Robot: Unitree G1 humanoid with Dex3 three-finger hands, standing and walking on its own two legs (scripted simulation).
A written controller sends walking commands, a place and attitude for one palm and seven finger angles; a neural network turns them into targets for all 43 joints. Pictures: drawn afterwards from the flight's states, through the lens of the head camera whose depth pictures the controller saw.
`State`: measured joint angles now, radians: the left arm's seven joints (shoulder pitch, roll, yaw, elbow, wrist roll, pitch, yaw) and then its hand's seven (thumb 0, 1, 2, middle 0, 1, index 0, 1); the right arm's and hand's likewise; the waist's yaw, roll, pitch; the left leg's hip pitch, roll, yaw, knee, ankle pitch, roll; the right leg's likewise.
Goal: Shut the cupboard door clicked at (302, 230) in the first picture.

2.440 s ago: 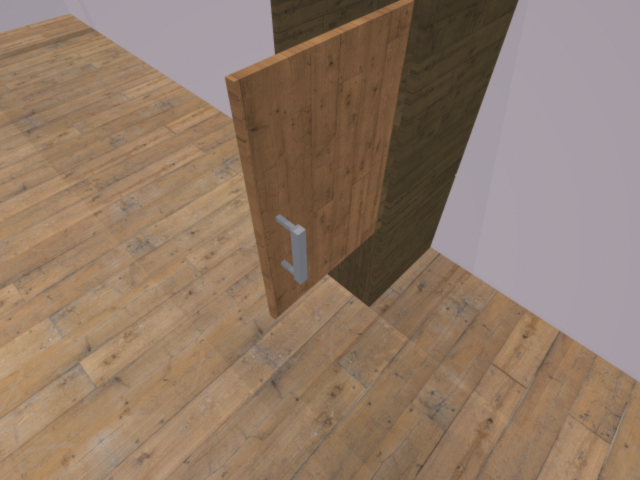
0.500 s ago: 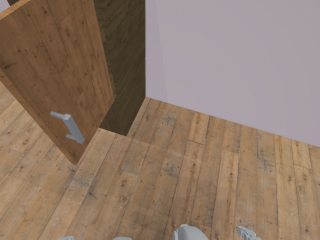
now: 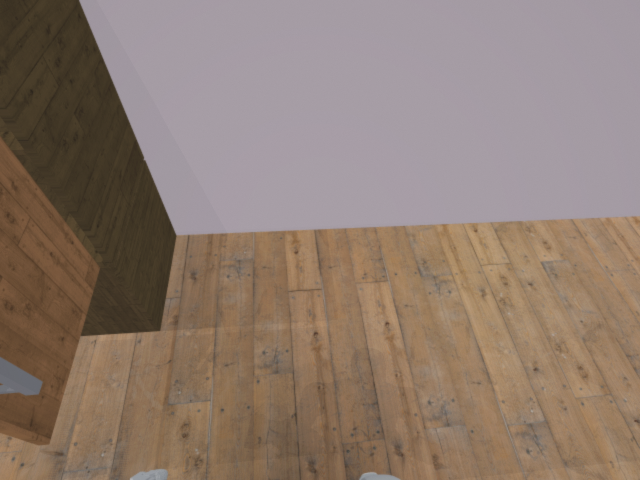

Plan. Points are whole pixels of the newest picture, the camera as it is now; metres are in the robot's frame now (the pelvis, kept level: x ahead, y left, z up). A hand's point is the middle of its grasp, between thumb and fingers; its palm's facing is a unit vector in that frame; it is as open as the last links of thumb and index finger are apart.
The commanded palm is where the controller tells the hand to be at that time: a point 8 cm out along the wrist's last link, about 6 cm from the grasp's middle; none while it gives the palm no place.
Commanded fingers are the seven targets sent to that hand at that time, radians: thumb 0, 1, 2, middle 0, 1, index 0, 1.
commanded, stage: walk to a spot facing it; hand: left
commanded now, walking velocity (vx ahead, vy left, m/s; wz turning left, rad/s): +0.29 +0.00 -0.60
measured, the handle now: out of the picture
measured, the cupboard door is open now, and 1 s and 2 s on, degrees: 91 91 91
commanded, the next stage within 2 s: turn to face it in 1.32 s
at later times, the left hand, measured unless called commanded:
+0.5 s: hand (298, 362) +0.31 +0.04 -0.15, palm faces -0.34 -0.92 -0.21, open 7.4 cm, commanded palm none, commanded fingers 0.00 0.90 0.90 -0.20 -0.30 -0.20 -0.30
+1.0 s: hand (308, 319) +0.39 +0.03 -0.17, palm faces -0.34 -0.93 -0.15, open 7.4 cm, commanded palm none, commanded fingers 0.00 0.90 0.90 -0.20 -0.30 -0.20 -0.30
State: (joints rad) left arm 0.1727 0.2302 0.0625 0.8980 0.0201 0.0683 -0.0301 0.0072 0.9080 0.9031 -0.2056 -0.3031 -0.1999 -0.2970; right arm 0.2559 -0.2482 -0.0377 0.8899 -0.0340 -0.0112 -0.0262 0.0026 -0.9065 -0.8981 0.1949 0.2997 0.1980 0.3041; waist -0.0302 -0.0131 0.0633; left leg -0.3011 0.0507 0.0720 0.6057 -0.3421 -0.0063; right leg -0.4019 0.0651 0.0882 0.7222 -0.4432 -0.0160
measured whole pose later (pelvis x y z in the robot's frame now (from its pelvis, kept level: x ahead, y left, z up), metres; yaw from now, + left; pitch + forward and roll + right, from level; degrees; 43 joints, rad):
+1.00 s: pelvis +0.35 -0.15 +0.01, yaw -26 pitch +0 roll +0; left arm 0.35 0.18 0.06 1.10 0.03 -0.02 -0.02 0.01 0.91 0.90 -0.20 -0.30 -0.20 -0.30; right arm 0.15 -0.15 -0.02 0.95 -0.04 -0.08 -0.01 0.00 -0.91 -0.90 0.20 0.30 0.20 0.30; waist 0.04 -0.05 0.06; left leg -0.28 0.04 0.13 0.53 -0.25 0.02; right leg -0.43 -0.02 -0.01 1.21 -0.37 -0.04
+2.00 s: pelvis +0.61 -0.38 +0.00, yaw -11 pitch +2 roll -1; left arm 0.13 0.22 0.06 0.90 0.01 0.02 0.01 0.01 0.91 0.90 -0.20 -0.30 -0.20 -0.30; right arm 0.17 -0.23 -0.07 0.92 -0.03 0.04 0.00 0.00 -0.90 -0.90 0.20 0.30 0.20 0.30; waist -0.02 0.03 0.07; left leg -0.40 -0.01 -0.09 0.56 -0.19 -0.01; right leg -0.34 -0.03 -0.02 0.64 -0.35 0.06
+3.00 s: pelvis +0.67 -0.46 +0.01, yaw +27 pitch +1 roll +2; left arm 0.21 0.19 0.03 0.88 0.03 0.00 0.02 0.01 0.91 0.90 -0.21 -0.30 -0.20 -0.30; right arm 0.12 -0.24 -0.07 0.93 -0.01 0.08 0.03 0.01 -0.91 -0.90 0.19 0.30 0.20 0.30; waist 0.00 -0.04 0.12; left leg -0.38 0.02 0.07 0.81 -0.45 -0.07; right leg -0.23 -0.13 -0.23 0.53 -0.30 -0.01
